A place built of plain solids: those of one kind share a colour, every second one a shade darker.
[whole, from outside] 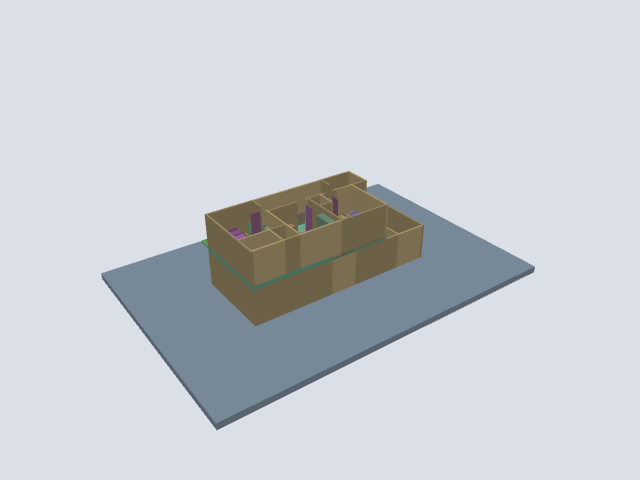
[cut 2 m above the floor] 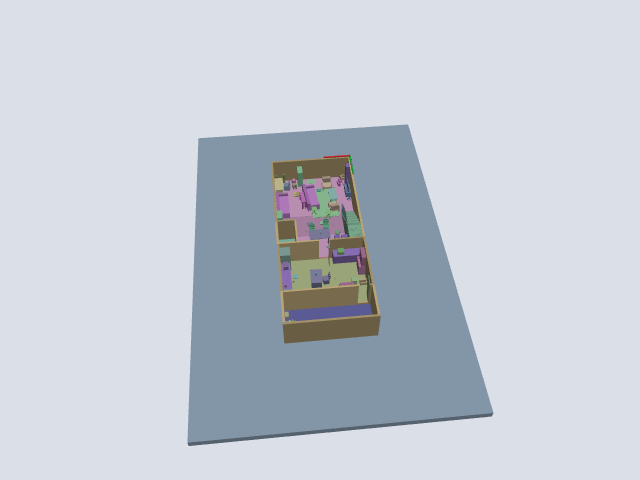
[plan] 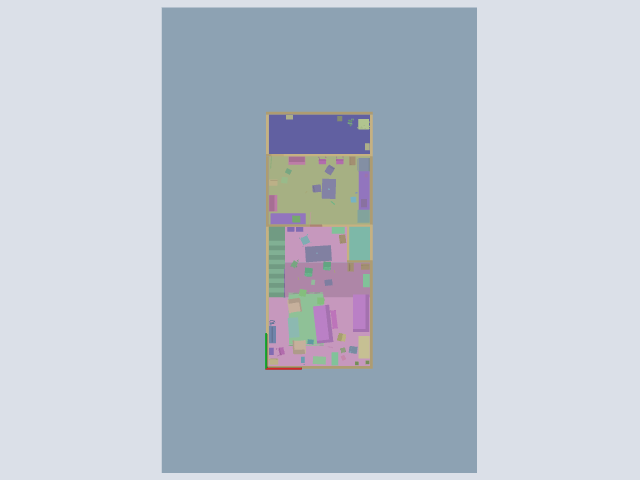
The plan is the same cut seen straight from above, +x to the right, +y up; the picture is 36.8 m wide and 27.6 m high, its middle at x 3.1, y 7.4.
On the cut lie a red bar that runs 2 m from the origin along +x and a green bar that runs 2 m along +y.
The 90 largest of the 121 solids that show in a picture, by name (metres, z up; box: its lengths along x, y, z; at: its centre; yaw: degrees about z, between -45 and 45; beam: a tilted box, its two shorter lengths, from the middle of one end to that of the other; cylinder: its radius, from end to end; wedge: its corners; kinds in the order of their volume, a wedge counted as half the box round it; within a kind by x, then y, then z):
{
 "under_1": {"box": [18.13, 26.77, 0.5], "at": [3.06, 7.38, -0.54]},
 "wall_1": {"box": [0.16, 3.46, 2.53], "at": [0.08, 1.89, 4.09]},
 "wall_2": {"box": [0.16, 8.0, 2.83], "at": [0.08, 4.16, 1.11]},
 "wall_3": {"box": [0.16, 5.81, 2.53], "at": [0.08, 6.66, 4.09]},
 "wall_4": {"box": [0.16, 3.92, 2.83], "at": [0.08, 10.25, 1.11]},
 "wall_5": {"box": [0.16, 2.52, 2.53], "at": [0.08, 10.95, 4.09]},
 "wall_6": {"box": [0.16, 2.27, 2.83], "at": [0.08, 13.47, 1.11]},
 "wall_7": {"box": [0.31, 0.13, 2.83], "at": [0.15, 12.28, 1.11]},
 "wall_8": {"box": [1.15, 0.13, 2.53], "at": [0.57, 3.69, 4.09]},
 "wall_9": {"box": [1.16, 0.13, 2.53], "at": [0.58, 9.62, 4.09]},
 "wall_10": {"box": [2.18, 0.16, 2.53], "at": [1.09, 12.29, 4.09]},
 "wall_11": {"box": [2.52, 0.13, 2.83], "at": [1.26, 8.22, 1.11]},
 "wall_12": {"box": [0.13, 2.36, 2.53], "at": [2.08, 4.93, 4.09]},
 "wall_13": {"box": [0.13, 0.92, 2.53], "at": [2.08, 7.57, 4.09]},
 "wall_14": {"box": [0.13, 0.4, 2.53], "at": [2.08, 9.36, 4.09]},
 "wall_15": {"box": [0.13, 1.19, 2.53], "at": [2.08, 10.29, 4.09]},
 "wall_16": {"box": [0.16, 1.17, 2.53], "at": [2.1, 11.62, 4.09]},
 "wall_17": {"box": [1.52, 0.13, 2.53], "at": [2.78, 8.1, 4.09]},
 "wall_18": {"box": [6.13, 0.16, 5.65], "at": [3.06, 0.08, 2.53]},
 "wall_19": {"box": [6.13, 0.16, 2.83], "at": [3.06, 14.69, 1.11]},
 "wall_20": {"box": [0.13, 0.92, 2.53], "at": [3.48, 7.57, 4.09]},
 "wall_21": {"box": [5.11, 0.13, 2.83], "at": [3.58, 12.28, 1.11]},
 "wall_22": {"box": [4.27, 0.13, 2.53], "at": [4.0, 3.69, 4.09]},
 "wall_23": {"box": [4.11, 0.13, 2.53], "at": [4.08, 7.04, 4.09]},
 "wall_24": {"box": [4.11, 0.16, 2.53], "at": [4.08, 10.96, 4.09]},
 "wall_25": {"box": [0.13, 2.19, 2.53], "at": [4.38, 1.25, 4.09]},
 "wall_26": {"box": [0.13, 1.14, 2.53], "at": [4.38, 3.05, 4.09]},
 "wall_27": {"box": [2.9, 0.13, 2.83], "at": [4.68, 8.22, 1.11]},
 "wall_28": {"box": [0.13, 1.93, 2.83], "at": [4.71, 7.2, 1.11]},
 "wall_29": {"box": [1.82, 0.13, 2.53], "at": [5.22, 2.42, 4.09]},
 "wall_30": {"box": [1.48, 0.13, 2.83], "at": [5.39, 6.17, 1.11]},
 "wall_31": {"box": [0.16, 2.19, 2.53], "at": [6.05, 1.25, 4.09]},
 "wall_32": {"box": [0.16, 1.14, 2.53], "at": [6.05, 3.05, 4.09]},
 "wall_33": {"box": [0.16, 5.94, 2.83], "at": [6.05, 3.13, 1.11]},
 "wall_34": {"box": [0.16, 3.23, 2.53], "at": [6.05, 5.37, 4.09]},
 "wall_35": {"box": [0.16, 1.93, 2.83], "at": [6.05, 7.2, 1.11]},
 "wall_36": {"box": [0.16, 3.77, 2.53], "at": [6.05, 8.99, 4.09]},
 "wall_37": {"box": [0.16, 3.92, 2.83], "at": [6.05, 10.25, 1.11]},
 "wall_38": {"box": [0.16, 2.27, 2.83], "at": [6.05, 13.47, 1.11]},
 "stair_1": {"box": [0.93, 4.05, 0.48], "at": [0.62, 6.13, -0.06]},
 "stair_2": {"box": [0.93, 3.78, 0.65], "at": [0.62, 6.27, 0.03]},
 "stair_3": {"box": [0.93, 3.51, 0.83], "at": [0.62, 6.41, 0.12]},
 "stair_4": {"box": [0.93, 3.24, 1.01], "at": [0.62, 6.54, 0.2]},
 "stair_5": {"box": [0.93, 2.97, 1.18], "at": [0.62, 6.67, 0.29]},
 "stair_6": {"box": [0.93, 2.7, 1.36], "at": [0.62, 6.81, 0.38]},
 "stair_7": {"box": [0.93, 2.43, 1.54], "at": [0.62, 6.95, 0.47]},
 "stair_8": {"box": [0.93, 2.16, 1.71], "at": [0.62, 7.08, 0.56]},
 "stair_9": {"box": [0.93, 1.89, 1.89], "at": [0.62, 7.21, 0.65]},
 "stair_10": {"box": [0.93, 1.62, 2.07], "at": [0.62, 7.35, 0.73]},
 "stair_11": {"box": [0.93, 1.35, 2.24], "at": [0.62, 7.49, 0.82]},
 "stair_12": {"box": [0.93, 1.08, 2.42], "at": [0.62, 7.62, 0.91]},
 "stair_13": {"box": [0.93, 0.81, 2.6], "at": [0.62, 7.75, 1.0]},
 "stair_14": {"box": [0.93, 0.27, 2.95], "at": [0.62, 8.03, 1.18]},
 "floor_living_1": {"box": [3.56, 2.06, 0.65], "at": [2.87, 7.13, -0.32]},
 "floor_living_2": {"box": [5.81, 3.95, 0.65], "at": [3.06, 2.13, -0.32]},
 "floor_living_3": {"box": [4.88, 1.99, 0.65], "at": [3.53, 5.11, -0.32]},
 "floor_kitchen_1": {"box": [5.81, 3.92, 0.65], "at": [3.06, 10.25, -0.32]},
 "floor_service_1": {"box": [5.81, 2.27, 0.5], "at": [3.06, 13.47, -0.4]},
 "fixture_wardrobe_middle_1": {"box": [1.69, 0.56, 2.2], "at": [4.82, 6.7, 3.88]},
 "sofa_1": {"box": [0.93, 2.16, 0.34], "at": [3.28, 2.56, 0.28], "yaw": 6.5},
 "sofa_2": {"box": [0.23, 2.16, 0.39], "at": [3.63, 2.6, 0.65], "yaw": 6.5},
 "sofa_3": {"box": [0.93, 2.16, 0.34], "at": [5.46, 3.19, 0.28]},
 "sofa_4": {"box": [0.23, 2.16, 0.39], "at": [5.82, 3.19, 0.65]},
 "floor_lavabo_1": {"box": [1.19, 1.93, 0.65], "at": [5.38, 7.2, -0.32]},
 "tall_cupboard_1": {"box": [0.3, 0.92, 0.99], "at": [0.34, 9.51, 1.38]},
 "tall_cupboard_2": {"box": [0.47, 0.96, 0.89], "at": [0.41, 9.51, 0.44]},
 "tall_cupboard_3": {"box": [0.96, 0.47, 0.89], "at": [1.77, 11.96, 0.44]},
 "tall_cupboard_4": {"box": [0.92, 0.3, 0.99], "at": [1.77, 12.04, 1.38]},
 "flat_shelf_1": {"box": [0.39, 0.76, 1.46], "at": [3.96, 0.56, 0.73]},
 "flat_shelf_2": {"box": [0.76, 0.39, 1.46], "at": [4.15, 7.96, 0.73]},
 "flat_shelf_3": {"box": [0.39, 0.76, 1.46], "at": [5.76, 5.06, 0.73]},
 "counter_run_1": {"box": [2.03, 0.61, 0.78], "at": [1.26, 8.61, 0.49]},
 "fridge_1": {"box": [0.7, 0.75, 1.72], "at": [5.61, 8.76, 0.86]},
 "wall_band_1": {"box": [6.13, 0.16, 0.31], "at": [3.06, 0.08, 2.67]},
 "wall_band_2": {"box": [0.16, 5.94, 0.31], "at": [6.05, 3.13, 2.67]},
 "wall_band_3": {"box": [0.16, 2.75, 0.31], "at": [6.05, 9.66, 2.67]},
 "upper_floor_landing_1": {"box": [0.93, 4.41, 0.16], "at": [1.55, 5.96, 2.75]},
 "kitchen_table_1": {"box": [0.71, 1.06, 0.72], "at": [3.61, 10.34, 0.36], "yaw": -1.9},
 "billy_1": {"box": [0.28, 0.42, 2.02], "at": [0.31, 0.99, 1.01]},
 "billy_2": {"box": [0.42, 0.28, 2.02], "at": [1.43, 8.01, 1.01]},
 "rug_1": {"box": [2.0, 2.9, 0.08], "at": [2.3, 2.85, -0.03], "yaw": 0.7},
 "range_flat_1": {"box": [0.65, 0.76, 0.94], "at": [5.64, 11.73, 0.47]},
 "stair_guard_1": {"box": [0.08, 4.41, 0.95], "at": [1.13, 5.96, 3.3]},
 "washer_1": {"box": [0.62, 0.6, 0.87], "at": [5.61, 14.06, 0.29]},
 "tv_board_1": {"box": [0.4, 1.0, 0.48], "at": [0.37, 1.96, 0.24]},
 "armchair_frame_1": {"box": [0.63, 0.74, 0.18], "at": [1.64, 3.63, 0.32], "yaw": 8.9},
 "armchair_frame_2": {"box": [0.63, 0.74, 0.18], "at": [1.91, 1.24, 0.32], "yaw": 1.9},
 "child_bed_1": {"box": [0.55, 0.96, 0.2], "at": [0.47, 1.82, 3.41]},
 "wall_foot_1": {"box": [0.16, 3.77, 0.17], "at": [6.05, 8.99, 2.75]},
 "leaf_service_door_1": {"box": [0.05, 0.71, 2.1], "at": [0.29, 11.86, 1.05], "yaw": -4.0}
}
